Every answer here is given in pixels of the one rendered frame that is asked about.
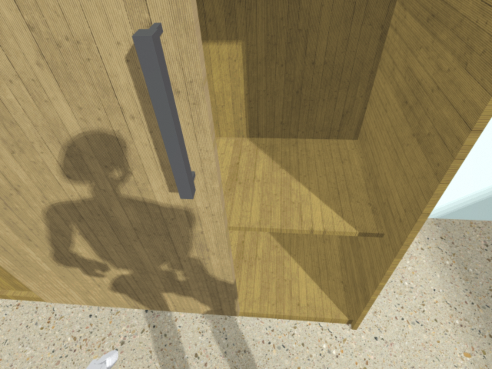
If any wardrobe door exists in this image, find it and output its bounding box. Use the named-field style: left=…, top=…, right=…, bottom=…
left=0, top=266, right=31, bottom=291
left=0, top=0, right=240, bottom=317

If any handle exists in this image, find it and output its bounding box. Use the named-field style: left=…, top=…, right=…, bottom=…
left=132, top=23, right=196, bottom=199

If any robot left hand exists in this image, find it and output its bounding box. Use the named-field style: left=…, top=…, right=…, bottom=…
left=86, top=350, right=118, bottom=369

